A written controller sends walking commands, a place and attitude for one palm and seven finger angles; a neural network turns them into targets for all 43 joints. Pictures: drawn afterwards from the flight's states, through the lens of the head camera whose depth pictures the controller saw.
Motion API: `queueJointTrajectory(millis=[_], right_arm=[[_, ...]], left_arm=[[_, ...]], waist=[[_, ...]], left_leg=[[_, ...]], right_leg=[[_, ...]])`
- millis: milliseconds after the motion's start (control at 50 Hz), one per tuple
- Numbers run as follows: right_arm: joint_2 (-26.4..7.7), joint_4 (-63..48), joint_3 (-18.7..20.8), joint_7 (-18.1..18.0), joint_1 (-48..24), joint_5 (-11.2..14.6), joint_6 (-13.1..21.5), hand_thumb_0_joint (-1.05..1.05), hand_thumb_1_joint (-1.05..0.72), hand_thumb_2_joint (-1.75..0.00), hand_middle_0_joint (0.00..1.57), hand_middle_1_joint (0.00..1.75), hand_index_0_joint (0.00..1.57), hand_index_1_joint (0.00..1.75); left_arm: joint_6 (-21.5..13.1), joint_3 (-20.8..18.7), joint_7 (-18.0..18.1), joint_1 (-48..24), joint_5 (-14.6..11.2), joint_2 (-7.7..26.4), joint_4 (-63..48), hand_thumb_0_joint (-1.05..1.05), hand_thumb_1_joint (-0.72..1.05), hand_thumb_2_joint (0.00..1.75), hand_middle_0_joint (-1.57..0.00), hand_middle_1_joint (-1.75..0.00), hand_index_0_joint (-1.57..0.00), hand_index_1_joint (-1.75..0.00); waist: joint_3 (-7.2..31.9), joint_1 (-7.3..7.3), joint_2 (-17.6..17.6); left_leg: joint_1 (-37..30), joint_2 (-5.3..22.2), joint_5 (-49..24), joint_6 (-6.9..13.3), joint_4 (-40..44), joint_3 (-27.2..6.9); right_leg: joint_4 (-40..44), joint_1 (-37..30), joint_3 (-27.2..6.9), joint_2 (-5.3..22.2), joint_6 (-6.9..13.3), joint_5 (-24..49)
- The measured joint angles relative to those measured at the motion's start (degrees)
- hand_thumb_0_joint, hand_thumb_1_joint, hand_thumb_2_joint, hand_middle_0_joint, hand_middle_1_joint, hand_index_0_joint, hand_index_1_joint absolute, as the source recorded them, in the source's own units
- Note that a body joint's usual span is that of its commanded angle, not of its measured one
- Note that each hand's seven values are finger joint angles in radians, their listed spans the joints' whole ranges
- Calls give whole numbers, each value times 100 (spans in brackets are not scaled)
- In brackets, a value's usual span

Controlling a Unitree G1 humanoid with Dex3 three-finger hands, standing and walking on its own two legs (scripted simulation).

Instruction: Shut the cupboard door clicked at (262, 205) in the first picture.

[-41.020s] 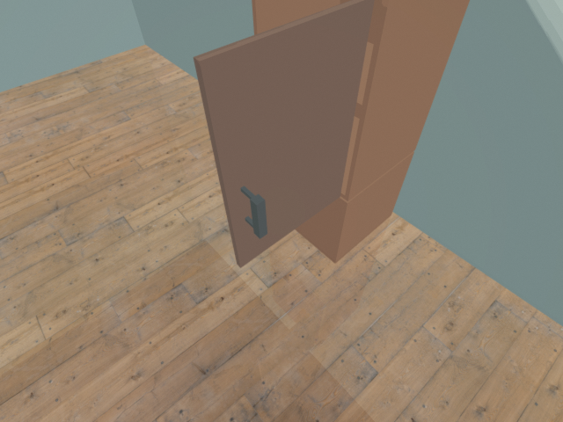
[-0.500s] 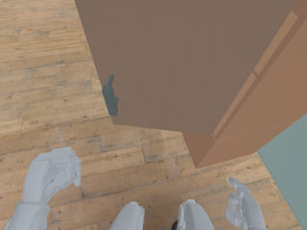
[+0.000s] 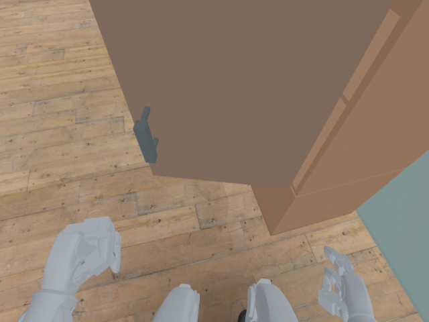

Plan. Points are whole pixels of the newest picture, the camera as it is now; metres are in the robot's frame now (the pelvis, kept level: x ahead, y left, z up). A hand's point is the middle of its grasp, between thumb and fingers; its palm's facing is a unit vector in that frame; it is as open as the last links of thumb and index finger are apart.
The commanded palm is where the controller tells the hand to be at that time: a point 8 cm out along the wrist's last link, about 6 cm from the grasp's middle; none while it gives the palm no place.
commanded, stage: bring the fist close to the handle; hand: left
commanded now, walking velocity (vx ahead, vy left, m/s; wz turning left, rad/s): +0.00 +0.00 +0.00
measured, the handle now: (148, 135) +0.48 +0.18 +0.01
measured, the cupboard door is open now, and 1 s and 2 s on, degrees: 69 69 65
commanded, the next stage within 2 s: push the door shut along its arc in 1.34 s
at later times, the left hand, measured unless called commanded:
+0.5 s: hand (132, 213) +0.29 +0.17 +0.03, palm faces -0.04 -1.00 -0.03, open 3.1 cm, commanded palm +0.28 +0.22 +0.03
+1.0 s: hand (158, 184) +0.36 +0.14 +0.01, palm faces -0.04 -1.00 -0.03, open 3.1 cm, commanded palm +0.34 +0.20 +0.01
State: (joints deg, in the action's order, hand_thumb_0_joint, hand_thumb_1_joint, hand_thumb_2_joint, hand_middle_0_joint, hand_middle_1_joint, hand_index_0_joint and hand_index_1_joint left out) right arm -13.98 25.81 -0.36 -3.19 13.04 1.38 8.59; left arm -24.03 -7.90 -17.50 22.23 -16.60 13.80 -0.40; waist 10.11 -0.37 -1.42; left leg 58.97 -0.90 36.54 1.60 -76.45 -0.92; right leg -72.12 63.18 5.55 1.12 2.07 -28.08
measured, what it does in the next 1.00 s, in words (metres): stands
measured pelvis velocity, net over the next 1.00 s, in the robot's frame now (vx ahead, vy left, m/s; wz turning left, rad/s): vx -0.01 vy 0.00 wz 0.00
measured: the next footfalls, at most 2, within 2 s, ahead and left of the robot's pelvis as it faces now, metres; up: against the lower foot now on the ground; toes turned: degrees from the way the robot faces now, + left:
none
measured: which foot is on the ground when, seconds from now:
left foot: down 0.00-1.00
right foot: down 0.00-1.00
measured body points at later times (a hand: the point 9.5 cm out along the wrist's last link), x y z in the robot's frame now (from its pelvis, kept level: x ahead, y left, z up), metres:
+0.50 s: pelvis +0.00 +0.00 -0.01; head +0.10 +0.00 +0.43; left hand +0.29 +0.22 +0.03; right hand +0.16 -0.24 -0.10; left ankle +0.00 +0.10 -0.62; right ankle +0.06 -0.11 -0.62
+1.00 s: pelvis -0.01 +0.00 -0.01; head +0.11 +0.00 +0.42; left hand +0.36 +0.19 +0.02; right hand +0.14 -0.25 -0.12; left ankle +0.00 +0.10 -0.62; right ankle +0.06 -0.11 -0.62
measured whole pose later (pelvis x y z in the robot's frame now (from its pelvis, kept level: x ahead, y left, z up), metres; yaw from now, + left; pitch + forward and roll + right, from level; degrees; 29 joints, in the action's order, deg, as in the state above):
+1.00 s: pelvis -0.01 +0.00 -0.01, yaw +0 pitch +23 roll -1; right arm -14.3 31.8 -0.6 -1.2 12.4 -0.1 3.6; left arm -27.1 -7.2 -7.7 -14.3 -9.5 11.4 28.7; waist 9.6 2.5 -0.9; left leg 65.6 -1.3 36.1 1.6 -78.5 0.3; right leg -75.1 70.6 4.4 1.5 2.2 -27.8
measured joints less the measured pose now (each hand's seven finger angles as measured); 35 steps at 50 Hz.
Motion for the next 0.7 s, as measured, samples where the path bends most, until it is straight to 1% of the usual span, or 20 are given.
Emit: queueJointTrajectory(millis=[60, 100, 140, 200, 260, 300, 400, 460, 560, 620, 700], right_arm=[[-14, 44, -20, -11, -7, -25, 50, 2, -90, -90, 20, 30, 20, 30], [-35, 97, -38, -4, -34, -32, 68, 2, -90, -90, 20, 30, 20, 30], [-56, 142, -52, 9, -65, -24, 61, 2, -90, -90, 20, 30, 20, 30], [-69, 185, -61, 18, -93, -2, 31, 2, -90, -90, 20, 30, 20, 30], [-57, 200, -48, 27, -75, -2, -5, 2, -90, -90, 20, 30, 20, 30], [-41, 212, -36, 36, -40, -18, -27, 2, -90, -90, 20, 30, 20, 30], [-31, 280, -18, 103, 48, -52, -112, 2, -90, -90, 20, 30, 20, 30], [-55, 315, -21, 145, 71, -54, -181, 2, -90, -90, 20, 30, 20, 30], [-94, 358, -11, 137, 33, -58, -214, 2, -90, -90, 20, 30, 20, 30], [-87, 409, 0, 118, -19, -83, -210, 2, -90, -90, 20, 30, 20, 30], [-62, 470, 10, 149, -72, -112, -255, 2, -90, -90, 20, 30, 20, 30]], left_arm=[[-230, -33, 85, -212, 9, 2, 59, 2, 89, 90, -130, -150, -130, -150], [-320, -77, 116, -470, 14, -6, 221, 2, 89, 90, -130, -150, -130, -150], [-286, -88, 107, -741, 25, -14, 416, 2, 89, 90, -130, -150, -130, -150], [-66, -9, 72, -1063, 83, -14, 635, 2, 90, 90, -130, -150, -130, -150], [150, 115, 91, -1222, 156, -23, 653, 2, 90, 90, -130, -150, -130, -150], [187, 154, 162, -1278, 185, -41, 614, 2, 90, 90, -130, -150, -129, -150], [37, 39, 460, -1509, 227, -96, 786, 2, 89, 90, -130, -150, -129, -150], [11, 0, 541, -1690, 285, -118, 1093, 2, 90, 90, -130, -150, -129, -150], [35, 191, 537, -1989, 413, -140, 1447, 2, 90, 90, -130, -150, -129, -150], [-53, 283, 571, -2199, 456, -188, 1519, 2, 90, 90, -130, -150, -129, -150], [-190, 253, 730, -2569, 536, -235, 1693, 2, 89, 90, -130, -150, -130, -150]], waist=[[7, -19, 11], [12, -20, 16], [6, -8, 13], [-24, 32, 5], [-45, 86, -7], [-34, 115, -6], [35, 142, 1], [57, 140, -3], [1, 162, -19], [-27, 182, 4], [-10, 208, 35]], left_leg=[[77, -6, 9, -10, -65, -25], [168, -12, 23, -15, -139, -40], [260, -15, 38, -15, -212, -49], [344, -15, 44, -9, -261, -42], [351, -12, 28, 2, -227, -15], [330, -9, 13, 9, -175, 15], [293, -21, -7, 21, -88, 71], [309, -34, -9, 29, -84, 79], [384, -51, -14, 36, -122, 61], [435, -51, -18, 38, -144, 70], [506, -56, -15, 31, -176, 86]], right_leg=[[-55, 64, 25, 10, 10, -12], [-121, 148, 41, 19, 17, -26], [-186, 234, 51, 25, 21, -37], [-229, 320, 46, 27, 19, -36], [-200, 338, 19, 20, 8, -13], [-162, 331, -12, 14, -2, 4], [-120, 327, -71, 19, -21, 13], [-126, 346, -81, 31, -27, 8], [-151, 404, -64, 50, -31, 10], [-172, 459, -72, 50, -32, 18], [-221, 543, -88, 55, -27, 12]])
